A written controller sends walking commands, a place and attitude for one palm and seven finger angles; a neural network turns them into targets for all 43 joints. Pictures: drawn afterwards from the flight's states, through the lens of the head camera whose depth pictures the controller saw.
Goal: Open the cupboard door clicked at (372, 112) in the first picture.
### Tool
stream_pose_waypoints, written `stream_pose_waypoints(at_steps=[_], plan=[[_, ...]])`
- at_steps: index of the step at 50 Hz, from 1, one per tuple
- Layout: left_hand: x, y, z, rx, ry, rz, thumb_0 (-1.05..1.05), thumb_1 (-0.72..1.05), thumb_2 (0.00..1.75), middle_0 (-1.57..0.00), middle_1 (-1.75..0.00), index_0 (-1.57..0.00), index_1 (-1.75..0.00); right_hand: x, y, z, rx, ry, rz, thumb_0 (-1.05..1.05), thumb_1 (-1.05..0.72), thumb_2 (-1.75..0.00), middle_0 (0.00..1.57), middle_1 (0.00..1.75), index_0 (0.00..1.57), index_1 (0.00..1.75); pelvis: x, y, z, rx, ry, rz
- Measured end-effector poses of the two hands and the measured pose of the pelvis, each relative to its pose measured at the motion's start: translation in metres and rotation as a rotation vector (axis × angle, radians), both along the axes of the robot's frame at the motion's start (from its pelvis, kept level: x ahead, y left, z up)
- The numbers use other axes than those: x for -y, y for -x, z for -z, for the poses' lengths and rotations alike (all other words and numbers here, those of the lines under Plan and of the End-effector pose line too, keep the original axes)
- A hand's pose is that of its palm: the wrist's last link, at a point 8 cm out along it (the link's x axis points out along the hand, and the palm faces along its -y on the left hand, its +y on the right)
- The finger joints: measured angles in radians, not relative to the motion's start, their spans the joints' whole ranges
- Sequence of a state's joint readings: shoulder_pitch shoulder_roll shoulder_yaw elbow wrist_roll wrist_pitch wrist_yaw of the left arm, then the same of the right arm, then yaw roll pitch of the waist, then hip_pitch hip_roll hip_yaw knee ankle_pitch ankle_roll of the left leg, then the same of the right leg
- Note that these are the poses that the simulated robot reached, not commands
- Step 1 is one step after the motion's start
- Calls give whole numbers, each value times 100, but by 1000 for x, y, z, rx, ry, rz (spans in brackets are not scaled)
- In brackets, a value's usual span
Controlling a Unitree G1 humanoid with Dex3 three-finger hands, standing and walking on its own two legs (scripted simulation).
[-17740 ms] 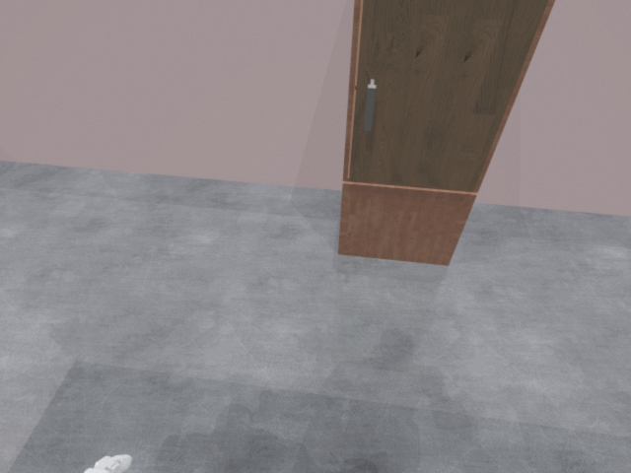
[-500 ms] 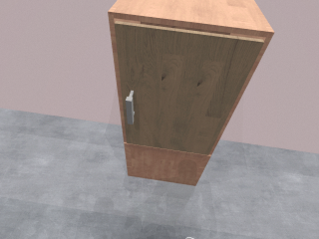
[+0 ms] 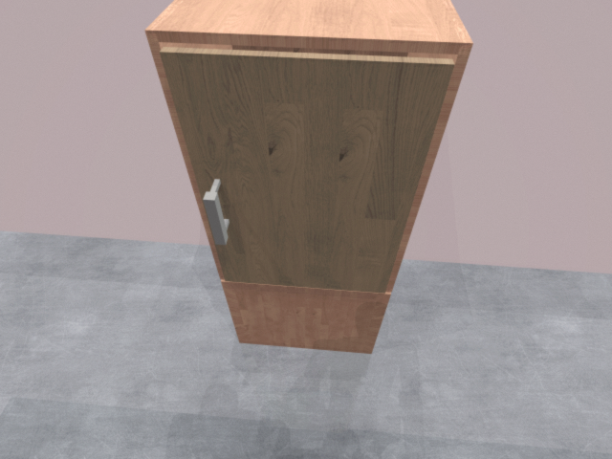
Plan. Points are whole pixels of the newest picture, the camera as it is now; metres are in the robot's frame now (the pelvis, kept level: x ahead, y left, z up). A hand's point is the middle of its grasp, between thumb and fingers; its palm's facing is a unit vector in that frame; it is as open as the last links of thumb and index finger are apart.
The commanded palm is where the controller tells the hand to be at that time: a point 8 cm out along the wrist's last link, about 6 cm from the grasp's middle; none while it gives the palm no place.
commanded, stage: come to a stop and stand still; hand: left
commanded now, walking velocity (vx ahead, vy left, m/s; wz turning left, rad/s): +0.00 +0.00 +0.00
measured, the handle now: (219, 212) +0.57 +0.19 -0.05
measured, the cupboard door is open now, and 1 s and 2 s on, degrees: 0 0 0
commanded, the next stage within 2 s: look again from close up in 0.26 s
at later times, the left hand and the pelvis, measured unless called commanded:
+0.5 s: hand out of the picture -0.02 +0.17 -0.17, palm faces +0.05 -0.98 -0.20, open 7.4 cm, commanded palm none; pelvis +0.00 +0.00 +0.00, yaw +1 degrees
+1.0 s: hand out of the picture -0.02 +0.26 -0.17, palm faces +0.01 -0.98 -0.22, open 7.4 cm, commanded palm none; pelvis -0.05 +0.06 +0.00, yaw -1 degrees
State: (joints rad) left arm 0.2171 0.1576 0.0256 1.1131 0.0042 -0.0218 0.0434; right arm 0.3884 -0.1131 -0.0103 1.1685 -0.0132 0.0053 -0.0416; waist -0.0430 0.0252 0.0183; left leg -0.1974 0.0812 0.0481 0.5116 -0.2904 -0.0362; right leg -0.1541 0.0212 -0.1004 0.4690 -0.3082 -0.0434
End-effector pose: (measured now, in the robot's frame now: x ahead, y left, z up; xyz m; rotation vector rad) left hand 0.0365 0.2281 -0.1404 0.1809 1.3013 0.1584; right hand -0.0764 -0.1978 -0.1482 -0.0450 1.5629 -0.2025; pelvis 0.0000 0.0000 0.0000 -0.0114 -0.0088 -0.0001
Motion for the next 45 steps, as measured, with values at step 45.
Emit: stream_pose_waypoints(at_steps=[45], plan=[[-68, 42, -4, 84, -8, 11, 0, 91, 90, -20, -30, -20, -30, -17, -80, -22, 372, 91, -128, 1, -90, -90, 20, 30, 20, 30, -53, 44, -2, 42, 2, 11]])
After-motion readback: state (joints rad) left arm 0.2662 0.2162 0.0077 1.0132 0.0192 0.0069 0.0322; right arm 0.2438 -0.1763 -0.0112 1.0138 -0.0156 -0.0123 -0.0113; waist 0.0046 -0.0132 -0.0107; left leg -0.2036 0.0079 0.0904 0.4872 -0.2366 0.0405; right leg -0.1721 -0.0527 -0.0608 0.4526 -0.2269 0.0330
